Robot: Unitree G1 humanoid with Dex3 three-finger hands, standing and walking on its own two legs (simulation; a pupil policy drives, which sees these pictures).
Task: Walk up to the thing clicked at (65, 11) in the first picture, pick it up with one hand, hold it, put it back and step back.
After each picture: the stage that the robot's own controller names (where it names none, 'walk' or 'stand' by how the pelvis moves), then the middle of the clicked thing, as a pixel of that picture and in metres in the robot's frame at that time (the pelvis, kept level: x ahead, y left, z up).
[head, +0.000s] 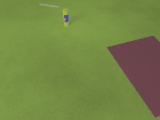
stand; (65, 17) +1.85 +0.23 -0.65
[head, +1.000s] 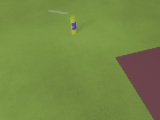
walk; (73, 25) +1.72 +0.25 -0.65
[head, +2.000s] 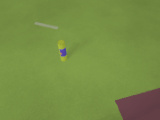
walk; (62, 51) +1.11 +0.29 -0.65
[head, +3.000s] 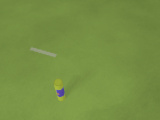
walk; (59, 90) +0.72 +0.24 -0.65
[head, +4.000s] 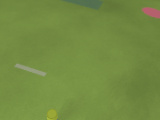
walk; out of the picture +0.48 +0.17 -0.63
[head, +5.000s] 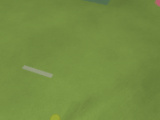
stand; out of the picture +0.43 +0.20 -0.65
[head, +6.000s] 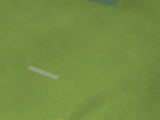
stand; out of the picture +0.41 +0.17 -0.65
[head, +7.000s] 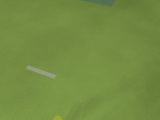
stand; out of the picture +0.43 +0.19 -0.66
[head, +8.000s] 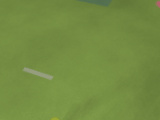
stand; out of the picture +0.42 +0.21 -0.66
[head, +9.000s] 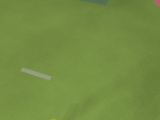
stand; out of the picture +0.41 +0.22 -0.66
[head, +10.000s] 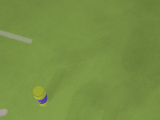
go down; (41, 96) +0.44 +0.22 -0.54
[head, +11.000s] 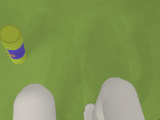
go down; (15, 47) +0.50 +0.24 -0.24
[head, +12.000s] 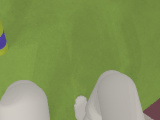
close in; out of the picture +0.49 +0.25 -0.22
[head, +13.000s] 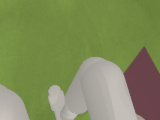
close; out of the picture +0.48 +0.29 -0.17
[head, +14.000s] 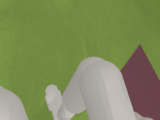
lift; out of the picture +0.46 +0.29 -0.17
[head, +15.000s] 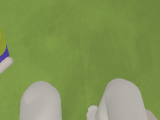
lift; out of the picture +0.39 +0.28 -0.04
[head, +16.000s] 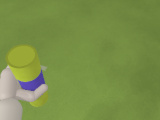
hold; (32, 81) +0.33 +0.17 +0.08
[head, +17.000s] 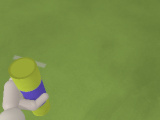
hold; (33, 91) +0.31 +0.17 +0.03
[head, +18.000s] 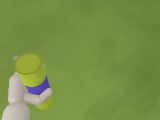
hold; (38, 85) +0.33 +0.16 +0.03
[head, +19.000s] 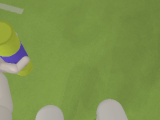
crouch; (14, 54) +0.43 +0.21 -0.04
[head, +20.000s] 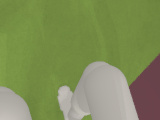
lower; out of the picture +0.49 +0.28 -0.16
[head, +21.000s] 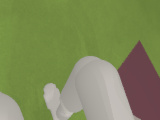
lower; out of the picture +0.48 +0.30 -0.18
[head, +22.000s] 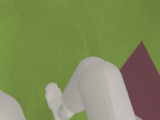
lower; out of the picture +0.48 +0.31 -0.18
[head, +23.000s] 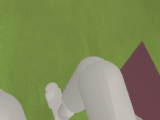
lower; out of the picture +0.48 +0.30 -0.18
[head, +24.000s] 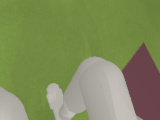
rest; out of the picture +0.47 +0.30 -0.17
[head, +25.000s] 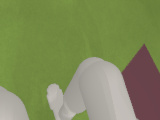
open; out of the picture +0.48 +0.28 -0.18
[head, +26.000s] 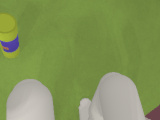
stand; (8, 39) +0.49 +0.24 -0.22
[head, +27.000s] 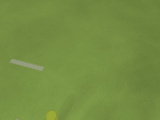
stand; out of the picture +0.42 +0.18 -0.58
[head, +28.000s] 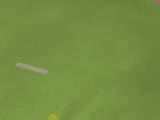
stand; out of the picture +0.42 +0.19 -0.60
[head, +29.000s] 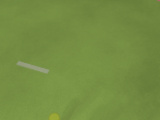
stand; out of the picture +0.41 +0.18 -0.60
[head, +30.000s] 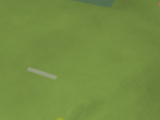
walk; out of the picture +0.43 +0.18 -0.66
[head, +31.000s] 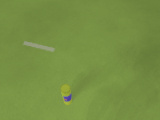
walk; (66, 95) +0.54 +0.14 -0.64
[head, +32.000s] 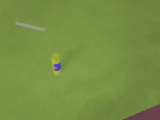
walk; (56, 64) +0.81 +0.18 -0.63
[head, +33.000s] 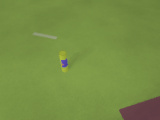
stand; (63, 61) +1.06 +0.26 -0.64
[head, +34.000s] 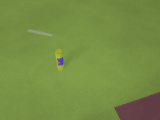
stand; (59, 60) +1.06 +0.23 -0.66
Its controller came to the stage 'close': yes
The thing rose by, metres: 0.69
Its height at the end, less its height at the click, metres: +0.00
